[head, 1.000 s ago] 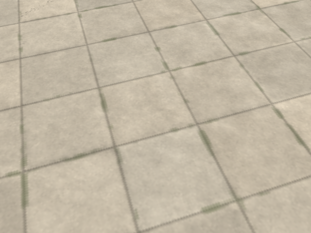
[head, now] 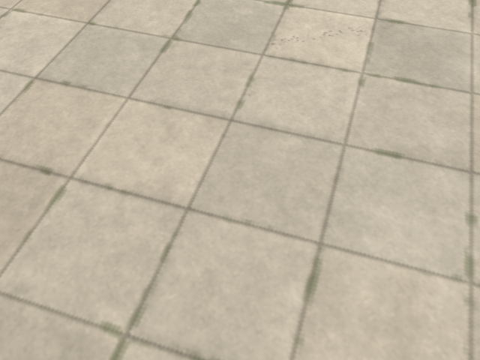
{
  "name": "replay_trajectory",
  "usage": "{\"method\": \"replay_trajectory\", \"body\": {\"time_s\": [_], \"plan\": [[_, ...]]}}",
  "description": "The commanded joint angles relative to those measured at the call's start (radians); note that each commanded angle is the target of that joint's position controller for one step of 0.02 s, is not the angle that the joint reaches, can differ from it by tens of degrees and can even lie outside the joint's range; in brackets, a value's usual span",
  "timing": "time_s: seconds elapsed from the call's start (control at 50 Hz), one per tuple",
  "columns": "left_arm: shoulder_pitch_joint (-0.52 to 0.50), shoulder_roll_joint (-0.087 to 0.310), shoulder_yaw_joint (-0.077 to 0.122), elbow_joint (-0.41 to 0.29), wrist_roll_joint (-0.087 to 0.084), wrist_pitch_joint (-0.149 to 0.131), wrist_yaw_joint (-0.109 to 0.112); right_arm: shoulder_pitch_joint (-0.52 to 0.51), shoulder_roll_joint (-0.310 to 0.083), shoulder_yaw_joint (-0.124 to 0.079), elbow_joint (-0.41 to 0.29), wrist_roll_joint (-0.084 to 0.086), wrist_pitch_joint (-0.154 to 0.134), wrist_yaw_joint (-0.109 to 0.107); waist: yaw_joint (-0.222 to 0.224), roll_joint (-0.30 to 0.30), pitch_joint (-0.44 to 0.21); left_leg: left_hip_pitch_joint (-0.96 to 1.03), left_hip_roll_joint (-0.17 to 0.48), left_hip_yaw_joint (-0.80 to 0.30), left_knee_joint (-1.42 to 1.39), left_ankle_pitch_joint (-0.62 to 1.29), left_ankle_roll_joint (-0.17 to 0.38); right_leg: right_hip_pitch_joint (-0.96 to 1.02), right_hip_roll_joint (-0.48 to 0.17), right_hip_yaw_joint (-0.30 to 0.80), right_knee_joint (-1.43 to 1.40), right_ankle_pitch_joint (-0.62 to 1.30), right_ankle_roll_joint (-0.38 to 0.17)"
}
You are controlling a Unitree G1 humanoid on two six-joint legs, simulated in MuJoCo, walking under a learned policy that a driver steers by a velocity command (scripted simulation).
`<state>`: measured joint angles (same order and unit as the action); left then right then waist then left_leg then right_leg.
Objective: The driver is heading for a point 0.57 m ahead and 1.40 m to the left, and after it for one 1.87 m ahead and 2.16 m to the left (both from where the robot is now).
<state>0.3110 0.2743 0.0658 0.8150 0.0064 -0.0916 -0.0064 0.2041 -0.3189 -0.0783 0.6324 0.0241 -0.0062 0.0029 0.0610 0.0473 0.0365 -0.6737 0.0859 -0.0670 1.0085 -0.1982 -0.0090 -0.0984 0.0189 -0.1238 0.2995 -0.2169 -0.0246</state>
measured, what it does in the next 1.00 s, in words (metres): walks ahead, turning left: left foot, then right foot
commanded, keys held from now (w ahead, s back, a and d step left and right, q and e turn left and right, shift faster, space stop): w+q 0.54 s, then q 0.20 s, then no key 0.26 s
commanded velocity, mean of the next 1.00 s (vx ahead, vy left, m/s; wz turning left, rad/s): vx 0.37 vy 0.00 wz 0.54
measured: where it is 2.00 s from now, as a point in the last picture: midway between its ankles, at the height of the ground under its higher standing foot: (205, 337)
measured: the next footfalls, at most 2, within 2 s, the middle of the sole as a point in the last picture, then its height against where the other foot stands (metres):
left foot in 0.22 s outside the picture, level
right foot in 0.70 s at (246, 308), level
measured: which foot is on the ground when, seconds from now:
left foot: up 0.00-0.20, down 0.22-0.72, up 0.74-1.00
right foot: down 0.00-0.22, up 0.24-0.68, down 0.70-1.00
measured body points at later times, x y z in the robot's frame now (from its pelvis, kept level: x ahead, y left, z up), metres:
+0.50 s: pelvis +0.27 +0.09 +0.00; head +0.30 +0.12 +0.45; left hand +0.38 +0.40 -0.09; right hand +0.43 -0.16 -0.09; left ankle +0.25 +0.15 -0.74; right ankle +0.45 -0.07 -0.67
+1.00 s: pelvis +0.47 +0.10 -0.01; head +0.51 +0.13 +0.44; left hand +0.45 +0.40 -0.12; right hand +0.74 -0.05 -0.11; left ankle +0.42 +0.24 -0.71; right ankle +0.59 +0.04 -0.74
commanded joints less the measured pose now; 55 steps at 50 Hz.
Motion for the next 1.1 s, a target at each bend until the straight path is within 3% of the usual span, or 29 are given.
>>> {"method": "replay_trajectory", "body": {"time_s": [0.02, 0.08, 0.14, 0.18, 0.22, 0.24, 0.26, 0.28, 0.3, 0.32, 0.34, 0.36, 0.42, 0.54, 0.62, 0.68, 0.7, 0.72, 0.74, 0.76, 0.78, 0.8, 0.84, 0.88, 0.94, 1.02, 1.06, 1.08, 1.1], "plan": [[-0.080, 0.163, 0.037, -0.065, -0.004, -0.012, 0.006, -0.052, -0.020, 0.003, -0.075, -0.001, -0.019, 0.017, -0.013, -0.115, 0.003, -0.035, 0.025, 0.004, -0.144, 0.151, 0.001, 0.040, -0.265, 0.108, -0.148, 0.274, -0.147], [-0.039, 0.187, 0.042, -0.041, -0.013, 0.000, 0.011, -0.148, -0.005, 0.011, -0.102, 0.000, -0.025, 0.036, 0.021, -0.106, 0.032, 0.005, 0.009, 0.058, -0.280, 0.211, 0.018, 0.071, -0.270, 0.035, -0.146, 0.289, -0.127], [-0.018, 0.217, 0.051, -0.022, -0.030, 0.016, 0.010, -0.190, -0.022, 0.005, -0.129, 0.002, -0.023, 0.051, 0.013, -0.112, 0.048, 0.034, -0.014, 0.095, -0.356, 0.137, 0.056, 0.147, -0.299, -0.008, -0.102, 0.410, -0.106], [-0.024, 0.250, 0.062, -0.022, -0.041, 0.028, 0.016, -0.141, -0.060, -0.015, -0.129, -0.006, -0.016, 0.053, -0.036, -0.142, -0.003, 0.148, -0.076, 0.149, -0.375, 0.033, 0.099, 0.185, -0.300, -0.049, 0.031, 0.743, -0.086], [-0.039, 0.242, 0.057, -0.030, -0.047, 0.040, 0.023, 0.127, -0.144, -0.066, -0.060, -0.003, -0.006, 0.039, -0.188, -0.116, -0.147, 0.530, -0.157, 0.172, -0.455, 0.073, 0.167, 0.072, -0.253, -0.100, 0.394, 0.853, -0.041], [-0.006, 0.170, 0.030, -0.048, -0.007, 0.035, 0.023, 0.266, -0.226, -0.093, -0.026, 0.005, 0.005, 0.017, -0.223, 0.043, -0.234, 0.835, -0.005, -0.077, -0.465, 0.080, 0.230, -0.204, -0.199, -0.097, 0.720, 0.373, 0.004], [0.060, 0.062, -0.009, -0.112, 0.015, 0.008, 0.010, 0.203, -0.309, -0.091, -0.054, 0.007, -0.012, 0.019, -0.095, 0.245, -0.350, 1.064, 0.216, -0.673, -0.613, -0.183, 0.417, -0.587, 0.007, 0.057, 1.019, -0.396, 0.048], [-0.068, 0.165, 0.009, -0.120, -0.024, -0.022, -0.002, 0.220, -0.210, -0.066, -0.069, 0.003, -0.030, 0.028, -0.183, 0.101, -0.370, 1.056, 0.231, -0.729, -0.715, -0.265, 0.394, -0.688, -0.026, 0.219, 1.088, -0.357, 0.033], [-0.135, 0.188, 0.015, -0.148, -0.050, -0.039, -0.007, 0.186, -0.171, -0.051, -0.055, -0.005, -0.045, 0.030, -0.173, 0.070, -0.225, 0.943, 0.206, -0.592, -0.730, -0.184, 0.353, -0.742, -0.062, 0.206, 1.048, -0.252, 0.014], [-0.137, 0.172, 0.010, -0.139, -0.034, -0.047, 0.000, 0.129, -0.150, -0.042, -0.056, -0.004, -0.052, 0.029, -0.127, -0.015, -0.153, 0.801, 0.162, -0.481, -0.727, -0.068, 0.322, -0.690, -0.104, 0.206, 0.964, -0.169, 0.011], [-0.129, 0.173, 0.015, -0.130, -0.008, -0.047, 0.006, 0.069, -0.127, -0.035, -0.064, -0.009, -0.053, 0.027, -0.087, -0.026, -0.112, 0.683, 0.125, -0.399, -0.734, 0.047, 0.303, -0.624, -0.129, 0.208, 0.884, -0.120, 0.021], [-0.109, 0.177, 0.019, -0.125, -0.002, -0.037, 0.004, 0.035, -0.108, -0.026, -0.077, -0.021, -0.054, 0.022, -0.056, -0.004, -0.100, 0.609, 0.099, -0.355, -0.755, 0.120, 0.297, -0.563, -0.145, 0.215, 0.852, -0.085, 0.028], [-0.110, 0.144, 0.014, -0.124, 0.011, -0.008, 0.005, 0.036, -0.114, -0.026, -0.060, -0.016, -0.061, 0.007, -0.039, -0.004, -0.077, 0.495, 0.069, -0.277, -0.786, 0.260, 0.311, -0.520, -0.133, 0.189, 0.745, -0.028, 0.074], [-0.334, 0.085, -0.011, -0.183, 0.003, -0.010, -0.007, 0.126, -0.142, -0.034, -0.002, -0.006, -0.049, -0.021, -0.118, 0.021, -0.020, 0.419, -0.009, -0.199, -0.770, 0.163, 0.235, -0.450, -0.052, 0.175, 0.332, 0.303, 0.102], [-0.381, 0.117, 0.003, -0.210, 0.003, -0.021, -0.020, 0.177, -0.139, -0.038, 0.038, 0.000, -0.024, -0.032, -0.126, 0.044, -0.031, 0.492, -0.002, -0.269, -0.629, 0.294, 0.189, -0.382, 0.007, 0.191, 0.203, 0.306, 0.072], [-0.282, 0.144, 0.021, -0.187, 0.008, -0.028, -0.018, 0.124, -0.123, -0.036, 0.018, -0.001, -0.006, -0.044, -0.066, 0.081, -0.081, 0.555, -0.014, -0.335, -0.467, 0.373, 0.142, -0.277, 0.010, 0.193, 0.142, 0.253, 0.024], [-0.209, 0.165, 0.028, -0.178, 0.021, -0.033, -0.010, 0.101, -0.095, -0.027, 0.001, -0.002, -0.007, -0.043, -0.025, 0.061, -0.141, 0.520, -0.068, -0.304, -0.342, 0.373, 0.102, -0.127, -0.038, 0.201, 0.102, 0.389, -0.012], [-0.093, 0.225, 0.038, -0.175, 0.038, -0.031, -0.001, 0.114, -0.037, -0.007, -0.029, -0.024, -0.008, -0.042, 0.004, -0.079, -0.297, 0.371, -0.143, -0.220, -0.061, 0.052, 0.050, 0.164, -0.242, 0.365, 0.182, 0.738, -0.080], [-0.055, 0.243, 0.041, -0.155, 0.037, -0.010, -0.006, 0.354, -0.012, 0.006, -0.013, -0.004, -0.009, -0.034, -0.084, -0.362, -0.469, 0.104, -0.255, -0.155, 0.220, -0.588, -0.007, 0.460, -0.511, 0.731, 0.196, 0.846, -0.298], [-0.088, 0.185, 0.035, -0.175, 0.004, 0.008, -0.008, 0.371, -0.132, -0.016, 0.024, 0.000, -0.001, -0.033, -0.074, -0.257, -0.455, 0.055, -0.155, -0.165, 0.333, -0.486, -0.035, 0.383, -0.494, 0.788, 0.146, 0.546, -0.289], [-0.135, 0.122, 0.016, -0.195, 0.003, 0.021, -0.001, 0.232, -0.171, -0.030, 0.011, 0.005, 0.014, -0.037, -0.036, -0.183, -0.307, 0.014, -0.130, -0.118, 0.357, -0.407, -0.057, 0.259, -0.413, 0.626, 0.115, 0.417, -0.242], [-0.185, 0.098, 0.002, -0.192, 0.010, 0.036, 0.002, 0.164, -0.166, -0.031, 0.002, 0.000, 0.031, -0.046, -0.043, -0.122, -0.221, 0.024, -0.105, -0.083, 0.327, -0.352, -0.066, 0.127, -0.353, 0.526, 0.083, 0.341, -0.211], [-0.240, 0.098, -0.005, -0.178, 0.019, 0.048, 0.004, 0.134, -0.116, -0.024, -0.013, -0.008, 0.054, -0.051, -0.082, -0.155, -0.105, 0.123, -0.074, -0.058, 0.216, -0.312, -0.067, -0.103, -0.274, 0.395, 0.018, 0.312, -0.192], [-0.253, 0.105, -0.001, -0.158, 0.023, 0.043, 0.001, 0.153, -0.051, -0.005, -0.006, -0.015, 0.053, -0.052, -0.096, -0.181, -0.104, 0.216, -0.080, -0.012, 0.061, -0.288, -0.066, -0.166, -0.236, 0.302, -0.004, 0.415, -0.201], [-0.257, 0.126, 0.007, -0.133, 0.007, 0.048, 0.001, 0.122, -0.029, 0.011, -0.006, -0.028, 0.043, -0.044, -0.085, -0.181, -0.172, 0.324, -0.060, 0.005, -0.146, -0.188, -0.056, -0.140, -0.257, 0.260, 0.009, 0.533, -0.224], [-0.247, 0.147, 0.007, -0.107, -0.012, 0.072, -0.001, 0.075, -0.052, 0.009, -0.003, -0.025, 0.050, -0.026, -0.075, -0.175, -0.155, 0.443, -0.070, 0.037, -0.372, -0.061, -0.025, -0.161, -0.253, 0.264, 0.006, 0.205, -0.202], [-0.236, 0.110, -0.011, -0.087, -0.017, 0.074, -0.005, 0.066, -0.052, 0.008, 0.002, -0.038, 0.048, -0.021, -0.093, -0.157, -0.117, 0.563, -0.078, 0.039, -0.549, 0.036, 0.016, -0.241, -0.211, 0.248, 0.034, 0.018, -0.133], [-0.199, 0.076, -0.026, -0.072, -0.006, 0.068, -0.012, 0.053, -0.080, 0.006, -0.015, -0.049, 0.047, -0.025, -0.085, -0.104, -0.114, 0.623, -0.004, -0.052, -0.611, 0.109, 0.051, -0.290, -0.177, 0.226, 0.070, -0.068, -0.063], [-0.140, 0.052, -0.034, -0.075, 0.018, 0.061, -0.019, 0.000, -0.161, -0.006, -0.035, -0.054, 0.050, -0.034, -0.009, 0.072, -0.103, 0.588, 0.116, -0.194, -0.630, 0.133, 0.119, -0.315, -0.075, 0.122, 0.162, -0.163, 0.009]]}}
Over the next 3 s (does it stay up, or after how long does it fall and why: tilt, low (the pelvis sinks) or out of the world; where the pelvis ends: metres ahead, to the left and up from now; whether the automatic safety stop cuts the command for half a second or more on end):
stays up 0.66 0.62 -0.01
